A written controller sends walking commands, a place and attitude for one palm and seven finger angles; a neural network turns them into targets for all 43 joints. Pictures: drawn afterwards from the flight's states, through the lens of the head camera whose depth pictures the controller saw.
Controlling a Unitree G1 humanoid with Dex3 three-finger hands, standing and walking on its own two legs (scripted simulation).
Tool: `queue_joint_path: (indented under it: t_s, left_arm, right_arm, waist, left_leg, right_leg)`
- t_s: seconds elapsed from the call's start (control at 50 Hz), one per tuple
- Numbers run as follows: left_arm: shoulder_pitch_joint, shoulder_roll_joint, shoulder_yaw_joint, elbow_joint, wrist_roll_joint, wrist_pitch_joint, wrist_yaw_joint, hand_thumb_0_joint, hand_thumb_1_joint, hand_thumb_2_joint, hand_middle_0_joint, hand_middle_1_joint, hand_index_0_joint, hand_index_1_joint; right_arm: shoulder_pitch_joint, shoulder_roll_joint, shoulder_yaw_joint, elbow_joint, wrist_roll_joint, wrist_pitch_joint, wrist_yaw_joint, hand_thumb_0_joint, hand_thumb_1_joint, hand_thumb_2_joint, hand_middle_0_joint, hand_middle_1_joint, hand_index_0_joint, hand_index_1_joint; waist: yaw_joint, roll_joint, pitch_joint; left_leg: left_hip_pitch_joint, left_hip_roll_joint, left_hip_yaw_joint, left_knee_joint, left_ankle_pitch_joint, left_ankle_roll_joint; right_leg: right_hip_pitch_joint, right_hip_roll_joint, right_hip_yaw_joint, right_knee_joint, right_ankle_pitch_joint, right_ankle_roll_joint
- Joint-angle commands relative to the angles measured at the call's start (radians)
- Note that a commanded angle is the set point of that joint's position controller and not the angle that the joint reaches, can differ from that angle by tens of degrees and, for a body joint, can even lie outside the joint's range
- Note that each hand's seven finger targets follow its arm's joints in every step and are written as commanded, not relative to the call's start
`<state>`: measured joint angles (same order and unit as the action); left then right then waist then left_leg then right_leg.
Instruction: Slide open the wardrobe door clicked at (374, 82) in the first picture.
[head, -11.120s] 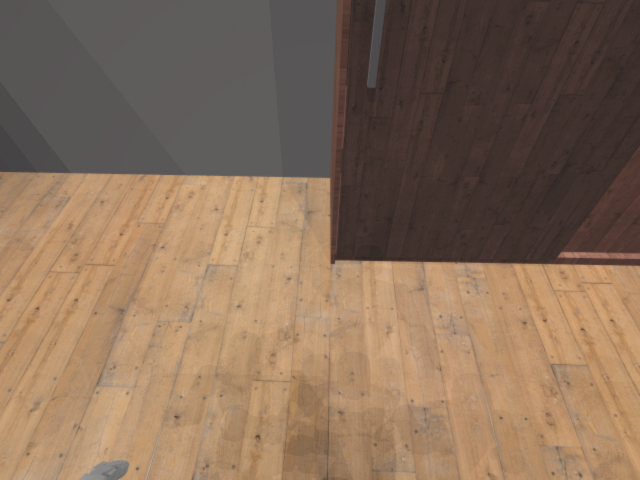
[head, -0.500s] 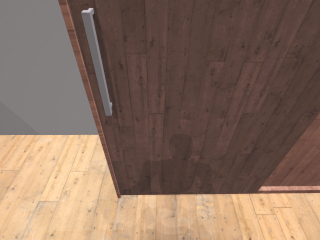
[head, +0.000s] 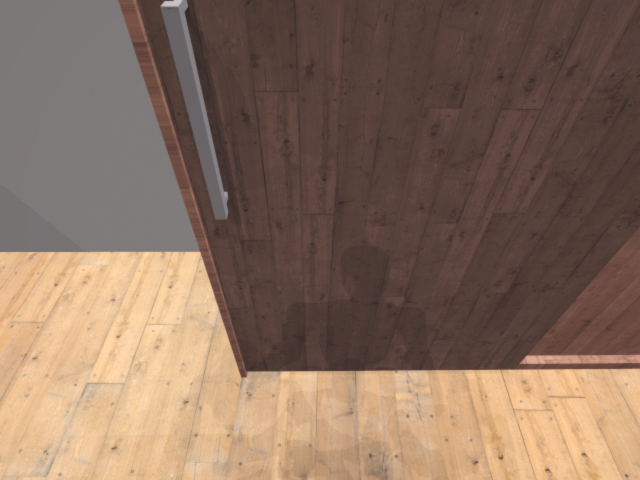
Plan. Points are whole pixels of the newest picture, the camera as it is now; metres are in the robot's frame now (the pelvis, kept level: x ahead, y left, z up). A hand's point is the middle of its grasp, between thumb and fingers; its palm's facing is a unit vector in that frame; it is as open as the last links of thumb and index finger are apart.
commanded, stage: look again from close up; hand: left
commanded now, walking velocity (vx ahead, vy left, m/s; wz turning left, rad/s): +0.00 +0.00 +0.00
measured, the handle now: (204, 125) +0.55 +0.21 +0.17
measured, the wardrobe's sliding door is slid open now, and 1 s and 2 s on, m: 0.00 0.00 0.00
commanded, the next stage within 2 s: raise the hand with hooked fingers in 1.38 s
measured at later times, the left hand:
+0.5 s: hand out of the picture +0.07 +0.24 -0.16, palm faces -0.02 -0.95 -0.32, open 7.4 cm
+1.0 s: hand out of the picture +0.09 +0.24 -0.16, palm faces -0.02 -0.95 -0.32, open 7.4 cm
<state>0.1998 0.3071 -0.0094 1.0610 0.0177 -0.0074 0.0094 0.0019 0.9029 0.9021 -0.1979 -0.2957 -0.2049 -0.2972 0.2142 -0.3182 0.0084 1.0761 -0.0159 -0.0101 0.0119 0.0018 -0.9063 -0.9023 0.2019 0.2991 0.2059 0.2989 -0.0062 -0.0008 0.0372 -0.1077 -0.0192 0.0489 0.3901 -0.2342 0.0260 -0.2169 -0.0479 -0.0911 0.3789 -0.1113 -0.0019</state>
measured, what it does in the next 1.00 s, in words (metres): stands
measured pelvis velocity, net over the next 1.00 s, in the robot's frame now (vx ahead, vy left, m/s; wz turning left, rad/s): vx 0.02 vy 0.00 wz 0.01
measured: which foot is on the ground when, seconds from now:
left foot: down 0.00-1.00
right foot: down 0.00-1.00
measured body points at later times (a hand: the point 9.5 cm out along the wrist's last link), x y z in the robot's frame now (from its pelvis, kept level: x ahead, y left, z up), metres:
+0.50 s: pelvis +0.01 +0.00 +0.00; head +0.01 +0.00 +0.45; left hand +0.08 +0.29 -0.14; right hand +0.08 -0.28 -0.14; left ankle -0.01 +0.10 -0.74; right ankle +0.06 -0.12 -0.74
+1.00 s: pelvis +0.02 +0.00 +0.00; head +0.02 +0.00 +0.45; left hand +0.09 +0.29 -0.13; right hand +0.09 -0.29 -0.13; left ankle -0.01 +0.10 -0.74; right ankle +0.06 -0.12 -0.74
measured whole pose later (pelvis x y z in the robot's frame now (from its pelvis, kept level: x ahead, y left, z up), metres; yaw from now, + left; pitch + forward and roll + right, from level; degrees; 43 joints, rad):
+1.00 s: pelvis +0.02 +0.00 +0.00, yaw +1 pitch -3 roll +0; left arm 0.15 0.32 -0.01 1.09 0.02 -0.01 0.01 0.00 0.90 0.90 -0.20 -0.30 -0.21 -0.30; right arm 0.15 -0.33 0.02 1.11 -0.01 -0.02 0.01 0.00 -0.91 -0.90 0.20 0.30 0.21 0.30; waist 0.00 -0.01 0.05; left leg -0.04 -0.02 0.03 0.31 -0.22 0.02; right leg -0.15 -0.04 -0.11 0.31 -0.11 0.00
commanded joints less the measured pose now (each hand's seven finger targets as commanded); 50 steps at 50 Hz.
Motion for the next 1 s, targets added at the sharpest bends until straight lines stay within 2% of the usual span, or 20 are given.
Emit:
queue_joint_path:
  t_s: [0.0,0.06,0.18,0.26,0.36,0.42,0.54,0.6,0.84,0.98]
  left_arm:
    - [-0.042,0.19,0.036,-0.059,-0.003,-0.029,0.014,0.0,0.9,0.9,-0.2,-0.3,-0.2,-0.3]
    - [-0.037,0.186,0.036,-0.052,-0.002,-0.03,0.016,0.0,0.9,0.9,-0.2,-0.3,-0.2,-0.3]
    - [-0.037,0.18,0.036,-0.044,-0.002,-0.029,0.017,0.0,0.9,0.9,-0.2,-0.3,-0.2,-0.3]
    - [-0.04,0.18,0.036,-0.041,-0.001,-0.03,0.017,0.0,0.9,0.9,-0.2,-0.3,-0.2,-0.3]
    - [-0.054,0.187,0.036,-0.043,0.0,-0.028,0.016,0.0,0.9,0.9,-0.2,-0.3,-0.2,-0.3]
    - [-0.061,0.193,0.038,-0.046,-0.001,-0.028,0.014,0.0,0.9,0.9,-0.2,-0.3,-0.2,-0.3]
    - [-0.073,0.202,0.038,-0.045,-0.001,-0.029,0.013,0.0,0.9,0.9,-0.2,-0.3,-0.2,-0.3]
    - [-0.07,0.206,0.038,-0.046,-0.002,-0.031,0.014,0.0,0.9,0.9,-0.2,-0.3,-0.2,-0.3]
    - [-0.084,0.213,0.037,-0.038,-0.003,-0.028,0.011,0.0,0.9,0.9,-0.2,-0.3,-0.2,-0.3]
    - [-0.08,0.214,0.037,-0.036,-0.003,-0.03,0.012,0.0,0.9,0.9,-0.2,-0.3,-0.2,-0.3]
  right_arm:
    - [-0.039,-0.186,-0.042,-0.052,0.007,-0.022,-0.014,0.0,-0.9,-0.9,0.2,0.3,0.2,0.3]
    - [-0.035,-0.179,-0.041,-0.045,0.008,-0.021,-0.015,0.0,-0.9,-0.9,0.2,0.3,0.2,0.3]
    - [-0.053,-0.178,-0.041,-0.037,0.008,-0.022,-0.018,0.0,-0.9,-0.9,0.2,0.3,0.2,0.3]
    - [-0.056,-0.177,-0.041,-0.034,0.007,-0.02,-0.018,0.0,-0.9,-0.9,0.2,0.3,0.2,0.3]
    - [-0.068,-0.181,-0.04,-0.035,0.007,-0.018,-0.017,0.0,-0.9,-0.9,0.2,0.3,0.2,0.3]
    - [-0.078,-0.191,-0.042,-0.036,0.007,-0.019,-0.017,0.0,-0.9,-0.9,0.2,0.3,0.2,0.3]
    - [-0.085,-0.202,-0.041,-0.035,0.006,-0.021,-0.016,0.0,-0.9,-0.9,0.2,0.3,0.2,0.3]
    - [-0.086,-0.205,-0.039,-0.034,0.007,-0.023,-0.017,0.0,-0.9,-0.9,0.2,0.3,0.2,0.3]
    - [-0.093,-0.214,-0.035,-0.027,0.007,-0.022,-0.018,0.0,-0.9,-0.9,0.2,0.3,0.2,0.3]
    - [-0.087,-0.213,-0.035,-0.026,0.008,-0.024,-0.02,0.0,-0.9,-0.9,0.2,0.3,0.2,0.3]
  waist:
    - [0.005,0.006,-0.019]
    - [0.003,-0.01,-0.028]
    - [0.006,0.014,-0.029]
    - [0.004,-0.007,-0.03]
    - [0.006,-0.006,-0.008]
    - [0.006,0.006,-0.018]
    - [0.006,-0.008,-0.032]
    - [0.007,-0.004,-0.054]
    - [0.008,-0.003,-0.036]
    - [0.009,0.002,-0.059]
  left_leg:
    - [-0.124,0.141,-0.124,-0.124,0.006,0.004]
    - [-0.113,0.143,-0.121,-0.122,0.023,0.003]
    - [-0.101,0.145,-0.122,-0.125,0.062,0.001]
    - [-0.091,0.147,-0.122,-0.129,0.069,0.001]
    - [-0.103,0.144,-0.127,-0.141,0.037,-0.001]
    - [-0.096,0.144,-0.127,-0.144,0.04,-0.001]
    - [-0.08,0.147,-0.128,-0.148,0.072,-0.002]
    - [-0.065,0.149,-0.128,-0.142,0.121,-0.002]
    - [-0.059,0.151,-0.128,-0.161,0.103,-0.005]
    - [-0.041,0.154,-0.126,-0.154,0.158,-0.005]
  right_leg:
    - [0.104,-0.104,0.138,-0.064,-0.029,-0.025]
    - [0.112,-0.106,0.136,-0.068,-0.014,-0.025]
    - [0.126,-0.106,0.13,-0.063,0.035,-0.025]
    - [0.129,-0.107,0.13,-0.068,0.042,-0.025]
    - [0.123,-0.106,0.133,-0.083,0.002,-0.023]
    - [0.13,-0.108,0.135,-0.085,0.007,-0.022]
    - [0.141,-0.11,0.13,-0.084,0.037,-0.023]
    - [0.163,-0.113,0.126,-0.078,0.091,-0.025]
    - [0.161,-0.113,0.127,-0.095,0.068,-0.024]
    - [0.18,-0.116,0.121,-0.088,0.125,-0.024]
